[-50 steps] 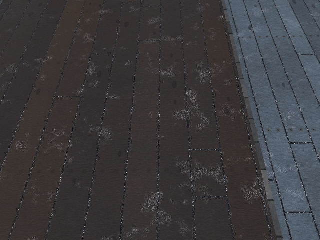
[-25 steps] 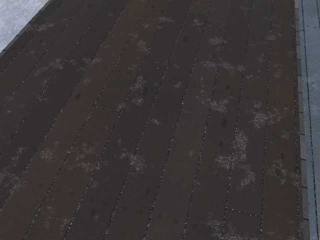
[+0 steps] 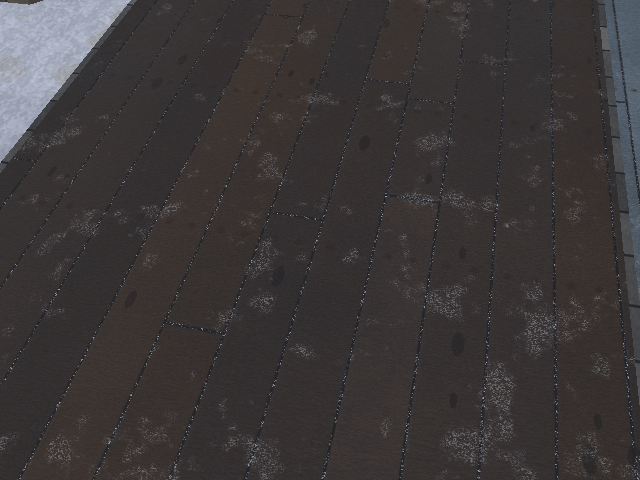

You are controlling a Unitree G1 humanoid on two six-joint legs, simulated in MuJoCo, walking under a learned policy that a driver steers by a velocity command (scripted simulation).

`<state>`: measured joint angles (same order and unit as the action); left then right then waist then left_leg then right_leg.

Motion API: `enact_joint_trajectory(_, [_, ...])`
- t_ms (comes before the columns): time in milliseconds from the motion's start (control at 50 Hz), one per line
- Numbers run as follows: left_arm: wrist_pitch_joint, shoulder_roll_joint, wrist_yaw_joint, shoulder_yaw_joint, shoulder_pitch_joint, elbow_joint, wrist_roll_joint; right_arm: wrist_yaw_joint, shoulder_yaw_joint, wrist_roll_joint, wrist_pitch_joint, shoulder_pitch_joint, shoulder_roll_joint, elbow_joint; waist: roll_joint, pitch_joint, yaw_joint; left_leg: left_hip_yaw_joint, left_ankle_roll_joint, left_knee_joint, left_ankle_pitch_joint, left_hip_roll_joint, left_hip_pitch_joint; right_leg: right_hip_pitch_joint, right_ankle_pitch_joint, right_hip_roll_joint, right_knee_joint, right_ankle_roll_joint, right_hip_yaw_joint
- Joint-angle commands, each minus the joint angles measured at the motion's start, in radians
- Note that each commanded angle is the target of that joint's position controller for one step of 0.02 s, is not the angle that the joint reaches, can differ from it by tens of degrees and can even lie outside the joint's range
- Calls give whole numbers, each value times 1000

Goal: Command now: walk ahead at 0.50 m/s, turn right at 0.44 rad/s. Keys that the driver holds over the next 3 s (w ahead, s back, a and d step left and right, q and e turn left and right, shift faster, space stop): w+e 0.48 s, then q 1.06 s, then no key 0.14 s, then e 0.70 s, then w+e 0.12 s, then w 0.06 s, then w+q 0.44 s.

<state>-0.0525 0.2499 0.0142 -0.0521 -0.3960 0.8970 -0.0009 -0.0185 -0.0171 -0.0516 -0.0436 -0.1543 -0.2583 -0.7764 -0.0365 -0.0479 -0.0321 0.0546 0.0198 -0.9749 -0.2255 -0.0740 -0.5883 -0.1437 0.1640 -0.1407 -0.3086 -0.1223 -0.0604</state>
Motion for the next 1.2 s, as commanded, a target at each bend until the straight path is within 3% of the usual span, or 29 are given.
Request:
enact_joint_trajectory(20, [-11,148,-7,-36,-42,-47,-4,-2,-11,3,-1,77,-69,86,91,-3,-1,-47,34,121,117,10,-58,-5,-254,238,128,-107,-245])
enact_joint_trajectory(160, [2,161,-22,-46,-133,-41,15,-6,5,21,-17,262,-65,158,112,16,-66,-42,18,340,175,69,-38,128,-420,249,9,-80,-304])
enact_joint_trajectory(200, [3,173,-30,-51,-95,-56,18,-2,0,25,-25,227,-86,158,122,22,-32,-23,-3,413,135,80,63,116,-435,261,-32,-58,-336])
enact_joint_trajectory(240, [-1,190,-26,-55,-31,-76,17,13,-17,28,-36,66,-124,111,116,80,45,-32,-37,493,80,119,321,47,-528,227,-159,-19,-335])
enact_joint_trajectory(260, [-9,183,-16,-53,-18,-81,6,26,-31,19,-50,-57,-161,83,60,153,109,10,-69,546,94,65,518,-20,-487,167,-334,5,-288])
enact_joint_trajectory(280, [-19,115,-10,-34,-25,-114,-6,47,-50,-3,-55,-219,-236,78,-57,306,159,241,-121,567,-113,-179,744,-137,-198,115,-594,25,-198])
enact_joint_trajectory(300, [-11,63,-13,-25,-143,-138,-25,48,-66,-8,-35,-192,-299,84,-263,361,79,665,-225,679,-192,-384,879,-410,418,-20,-803,45,-81])
enact_joint_trajectory(320, [8,142,-23,-33,-129,-103,14,42,-61,9,-23,-145,-214,85,-116,244,55,682,-234,684,-289,-360,764,-497,354,80,-899,41,-61])
enact_joint_trajectory(340, [14,144,-13,-36,-55,-102,25,38,-40,17,-22,-91,-127,97,-15,127,54,522,-212,704,-243,-303,638,-491,256,113,-896,47,-55])
enact_joint_trajectory(360, [17,123,-3,-34,-12,-110,25,33,-31,16,-26,-64,-93,92,5,67,43,382,-193,733,-104,-252,552,-471,202,139,-867,57,-43])
enact_joint_trajectory(420, [46,104,22,-32,16,-121,40,30,-31,26,-51,-101,-88,57,-78,45,21,163,-162,770,153,-177,469,-429,155,172,-838,77,-14])
enact_joint_trajectory(480, [58,90,38,-27,96,-157,39,24,-39,37,-68,-137,-99,34,-61,41,19,68,-175,803,250,-183,489,-501,81,189,-829,88,-6])
enact_joint_trajectory(520, [53,69,39,-18,150,-175,43,20,-35,33,-72,-176,-91,7,-42,15,25,10,-192,789,490,-169,477,-514,45,167,-748,101,-15])
enact_joint_trajectory(580, [41,26,34,8,207,-183,40,10,-29,38,-66,-178,-88,-27,-69,22,18,-103,-174,746,723,-99,437,-389,-43,134,-495,111,52])
enact_joint_trajectory(640, [30,26,25,24,286,-186,41,7,-32,49,-50,-243,-110,-75,-90,46,55,-81,-163,688,799,-85,483,-284,-104,117,-331,108,122])
enact_joint_trajectory(700, [9,61,2,21,225,-157,40,16,-40,51,-35,-249,-133,-99,-79,66,20,-8,-141,564,761,-96,534,-174,-124,110,-180,73,86])
enact_joint_trajectory(720, [-5,84,-9,16,156,-130,51,18,-41,61,-31,-243,-132,-100,-35,97,-17,-16,-117,463,698,-64,503,-47,-250,124,-78,58,81])
enact_joint_trajectory(740, [-19,153,-22,1,76,-114,67,21,-33,67,-35,-259,-106,-74,45,189,-32,-33,-87,319,428,-22,381,165,-625,280,-134,32,-28])
enact_joint_trajectory(760, [-9,226,-31,-20,29,-124,61,30,-9,92,-27,-374,-2,-53,259,362,-9,-96,-60,34,-266,93,166,436,-1102,589,-234,-123,-263])
enact_joint_trajectory(780, [8,196,-30,-22,24,-133,5,47,-32,81,6,-372,-75,-84,209,433,-40,-33,-64,-122,-476,131,149,378,-1108,604,-221,-189,-282])
enact_joint_trajectory(820, [23,111,-42,2,155,-156,5,43,-51,48,31,-284,-91,-73,124,219,8,-19,-50,-199,-371,79,72,168,-760,508,-99,-144,-157])
enact_joint_trajectory(860, [28,70,-61,14,228,-158,9,32,-56,28,57,-266,-67,-71,157,104,60,-30,-18,-156,-265,49,124,-20,-570,436,-8,-97,-48])
enact_joint_trajectory(980, [30,85,-60,1,256,-149,31,12,-56,27,108,-209,-26,-27,183,100,73,-76,-10,3,-168,41,202,-155,-193,418,40,-97,70])
enact_joint_trajectory(1060, [51,131,-50,-18,234,-142,36,-8,-56,30,117,-135,-51,28,190,110,43,-112,-36,157,-178,46,267,-153,-20,457,24,-88,68])
enact_joint_trajectory(1120, [66,165,-48,-33,241,-140,26,-13,-57,32,104,-165,-56,38,141,111,71,-138,-76,362,-118,72,399,-192,46,457,-69,-24,106])
enact_joint_trajectory(1140, [75,153,-45,-35,210,-129,30,-10,-63,28,95,-192,-77,29,61,90,76,-82,-94,485,-77,69,452,-244,117,424,-165,37,150])
enact_joint_trajectory(1160, [87,95,-35,-26,158,-132,33,2,-78,19,82,-190,-159,45,-199,48,60,226,-138,711,-72,-133,457,-364,309,305,-425,124,258])
enact_joint_trajectory(1180, [99,78,-49,-17,237,-200,24,12,-110,20,83,-185,-293,70,-310,-26,84,513,-275,777,108,-327,348,-514,473,135,-576,164,186])
enact_joint_trajectory(1200, [108,100,-53,-19,288,-202,30,25,-109,17,86,-204,-252,55,-160,-28,93,433,-301,757,116,-282,324,-485,412,169,-707,160,73])
